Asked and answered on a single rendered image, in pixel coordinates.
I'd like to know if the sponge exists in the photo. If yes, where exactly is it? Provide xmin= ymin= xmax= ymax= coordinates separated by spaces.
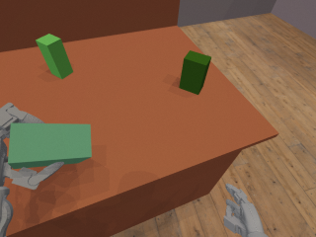
xmin=8 ymin=122 xmax=92 ymax=169

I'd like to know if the robot right hand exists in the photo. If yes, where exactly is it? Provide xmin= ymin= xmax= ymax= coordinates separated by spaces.
xmin=223 ymin=183 xmax=265 ymax=237

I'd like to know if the table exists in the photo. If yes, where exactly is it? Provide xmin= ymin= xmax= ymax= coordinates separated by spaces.
xmin=0 ymin=0 xmax=279 ymax=237

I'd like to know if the robot left hand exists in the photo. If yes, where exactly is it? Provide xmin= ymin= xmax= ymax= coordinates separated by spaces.
xmin=0 ymin=103 xmax=64 ymax=190

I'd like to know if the robot left forearm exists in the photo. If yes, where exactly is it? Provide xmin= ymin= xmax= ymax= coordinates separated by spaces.
xmin=0 ymin=186 xmax=14 ymax=237

